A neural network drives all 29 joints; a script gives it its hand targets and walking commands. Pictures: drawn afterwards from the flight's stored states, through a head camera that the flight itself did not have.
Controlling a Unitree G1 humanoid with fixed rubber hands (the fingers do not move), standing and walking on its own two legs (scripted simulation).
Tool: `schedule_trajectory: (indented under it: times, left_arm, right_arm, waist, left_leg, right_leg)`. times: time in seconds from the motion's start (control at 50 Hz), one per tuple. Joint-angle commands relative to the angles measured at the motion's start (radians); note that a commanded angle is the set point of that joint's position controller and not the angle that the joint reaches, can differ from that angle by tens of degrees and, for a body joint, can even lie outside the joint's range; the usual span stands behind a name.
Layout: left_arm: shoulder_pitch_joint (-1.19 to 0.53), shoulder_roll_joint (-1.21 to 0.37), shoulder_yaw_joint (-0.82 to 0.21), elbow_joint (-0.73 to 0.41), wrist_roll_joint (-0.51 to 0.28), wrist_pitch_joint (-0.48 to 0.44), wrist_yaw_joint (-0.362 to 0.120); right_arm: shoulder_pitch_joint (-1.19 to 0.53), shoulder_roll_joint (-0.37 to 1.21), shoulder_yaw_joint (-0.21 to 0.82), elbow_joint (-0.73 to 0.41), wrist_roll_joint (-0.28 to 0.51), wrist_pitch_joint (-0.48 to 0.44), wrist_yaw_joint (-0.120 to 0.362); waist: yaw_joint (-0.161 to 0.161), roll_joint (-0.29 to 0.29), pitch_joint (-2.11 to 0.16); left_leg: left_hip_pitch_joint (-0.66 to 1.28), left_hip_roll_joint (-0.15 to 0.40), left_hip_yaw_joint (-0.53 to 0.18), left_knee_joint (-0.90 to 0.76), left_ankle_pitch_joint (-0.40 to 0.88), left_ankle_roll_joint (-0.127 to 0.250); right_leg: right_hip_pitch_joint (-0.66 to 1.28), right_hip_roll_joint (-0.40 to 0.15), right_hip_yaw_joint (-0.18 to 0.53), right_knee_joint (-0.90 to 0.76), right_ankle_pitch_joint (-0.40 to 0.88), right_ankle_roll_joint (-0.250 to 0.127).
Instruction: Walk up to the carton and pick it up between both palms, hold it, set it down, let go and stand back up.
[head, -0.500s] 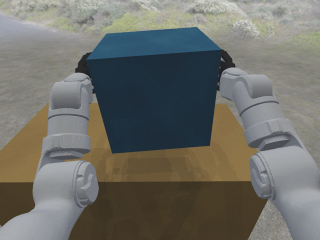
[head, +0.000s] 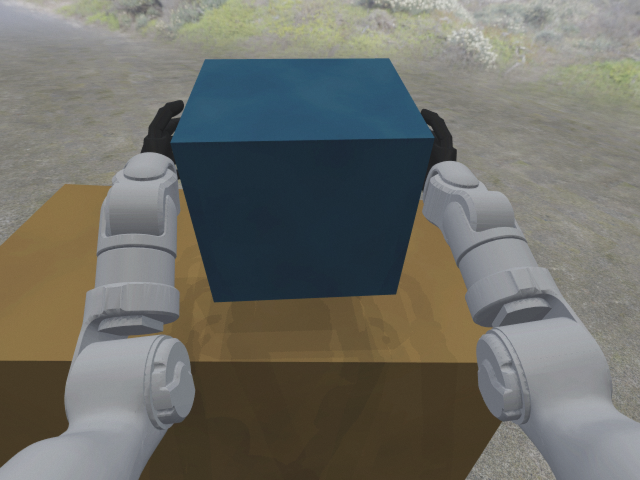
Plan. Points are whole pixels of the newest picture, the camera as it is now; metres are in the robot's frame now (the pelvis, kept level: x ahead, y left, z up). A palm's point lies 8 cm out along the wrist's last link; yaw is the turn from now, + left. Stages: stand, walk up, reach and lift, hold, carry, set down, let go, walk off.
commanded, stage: set down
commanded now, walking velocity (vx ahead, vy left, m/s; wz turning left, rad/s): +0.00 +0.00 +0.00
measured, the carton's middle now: (302, 179) +0.41 +0.00 +0.25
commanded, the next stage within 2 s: none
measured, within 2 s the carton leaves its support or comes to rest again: neither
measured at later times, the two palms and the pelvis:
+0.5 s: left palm (162, 180) +0.39 +0.16 +0.26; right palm (432, 201) +0.36 -0.16 +0.25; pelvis -0.01 +0.02 +0.00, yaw -1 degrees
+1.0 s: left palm (192, 197) +0.43 +0.14 +0.22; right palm (435, 221) +0.38 -0.18 +0.21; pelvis +0.00 +0.01 +0.00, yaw +0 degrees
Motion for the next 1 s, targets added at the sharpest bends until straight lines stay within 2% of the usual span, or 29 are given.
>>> schedule_trajectory:
  times: [0.0, 0.06, 0.12, 0.16, 0.28, 0.42, 0.52, 0.64, 0.7, 0.78, 0.88, 0.92, 0.98]
  left_arm:
    - [-0.769, -0.664, -0.442, -0.261, -0.195, -0.084, -0.131]
    - [-0.712, -0.663, -0.424, -0.234, -0.181, -0.076, -0.129]
    - [-0.682, -0.646, -0.398, -0.198, -0.166, -0.075, -0.136]
    - [-0.668, -0.64, -0.381, -0.181, -0.162, -0.08, -0.138]
    - [-0.65, -0.633, -0.335, -0.108, -0.139, -0.104, -0.137]
    - [-0.686, -0.635, -0.311, 0.008, -0.121, -0.131, -0.132]
    - [-0.711, -0.643, -0.317, 0.057, -0.111, -0.155, -0.118]
    - [-0.719, -0.667, -0.352, 0.037, -0.12, -0.189, -0.1]
    - [-0.686, -0.654, -0.334, 0.061, -0.114, -0.198, -0.105]
    - [-0.653, -0.645, -0.32, 0.055, -0.113, -0.213, -0.11]
    - [-0.633, -0.631, -0.304, 0.027, -0.114, -0.23, -0.122]
    - [-0.641, -0.635, -0.311, 0.007, -0.118, -0.24, -0.125]
    - [-0.646, -0.634, -0.318, -0.008, -0.12, -0.258, -0.117]
  right_arm:
    - [-0.891, 0.521, 0.243, -0.465, 0.115, -0.112, 0.116]
    - [-0.866, 0.52, 0.252, -0.495, 0.108, -0.113, 0.115]
    - [-0.867, 0.508, 0.238, -0.51, 0.087, -0.121, 0.12]
    - [-0.863, 0.51, 0.233, -0.504, 0.069, -0.128, 0.125]
    - [-0.858, 0.509, 0.177, -0.453, -0.004, -0.159, 0.155]
    - [-0.852, 0.475, 0.06, -0.312, -0.115, -0.211, 0.202]
    - [-0.843, 0.451, -0.017, -0.218, -0.177, -0.254, 0.225]
    - [-0.838, 0.472, -0.008, -0.205, -0.171, -0.288, 0.225]
    - [-0.828, 0.484, 0.017, -0.225, -0.16, -0.289, 0.214]
    - [-0.803, 0.522, 0.075, -0.276, -0.135, -0.288, 0.201]
    - [-0.777, 0.556, 0.135, -0.352, -0.118, -0.284, 0.192]
    - [-0.766, 0.566, 0.145, -0.381, -0.121, -0.29, 0.193]
    - [-0.746, 0.56, 0.133, -0.39, -0.14, -0.299, 0.203]
  waist:
    - [-0.026, 0.179, -0.487]
    - [-0.015, 0.151, -0.467]
    - [-0.002, 0.121, -0.451]
    - [0.007, 0.092, -0.453]
    - [0.022, 0.058, -0.419]
    - [0.007, 0.086, -0.336]
    - [-0.017, 0.122, -0.315]
    - [-0.028, 0.158, -0.356]
    - [-0.017, 0.131, -0.351]
    - [-0.003, 0.105, -0.375]
    - [0.013, 0.065, -0.433]
    - [0.013, 0.055, -0.467]
    - [0.01, 0.068, -0.495]
  left_leg:
    - [0.126, -0.057, 0.086, 0.041, 0.599, -0.083]
    - [0.095, -0.062, 0.088, 0.035, 0.557, -0.071]
    - [0.067, -0.064, 0.092, 0.014, 0.481, -0.054]
    - [0.061, -0.062, 0.096, 0.008, 0.46, -0.046]
    - [0.07, -0.052, 0.108, -0.02, 0.417, -0.043]
    - [0.062, -0.027, 0.121, -0.073, 0.245, -0.047]
    - [0.08, -0.015, 0.121, -0.098, 0.181, -0.061]
    - [0.127, -0.022, 0.118, -0.061, 0.318, -0.078]
    - [0.119, -0.028, 0.12, -0.041, 0.387, -0.073]
    - [0.084, -0.043, 0.122, -0.022, 0.454, -0.062]
    - [0.02, -0.061, 0.12, -0.016, 0.456, -0.048]
    - [0.006, -0.061, 0.12, -0.016, 0.457, -0.046]
    - [0.034, -0.058, 0.118, -0.013, 0.469, -0.053]
  right_leg:
    - [0.161, 0.008, -0.07, 0.052, 0.495, 0.056]
    - [0.186, 0.001, -0.066, 0.06, 0.521, 0.062]
    - [0.186, -0.002, -0.066, 0.061, 0.49, 0.069]
    - [0.179, -0.002, -0.066, 0.059, 0.468, 0.066]
    - [0.137, 0.002, -0.08, 0.038, 0.366, 0.064]
    - [0.064, -0.004, -0.102, -0.003, 0.129, 0.044]
    - [0.043, -0.012, -0.116, -0.02, 0.063, 0.034]
    - [0.051, -0.011, -0.122, -0.01, 0.166, 0.029]
    - [0.078, -0.013, -0.115, -0.001, 0.232, 0.037]
    - [0.134, -0.02, -0.101, 0.03, 0.393, 0.054]
    - [0.227, -0.027, -0.084, 0.077, 0.581, 0.075]
    - [0.243, -0.029, -0.082, 0.092, 0.612, 0.077]
    - [0.215, -0.021, -0.094, 0.091, 0.594, 0.077]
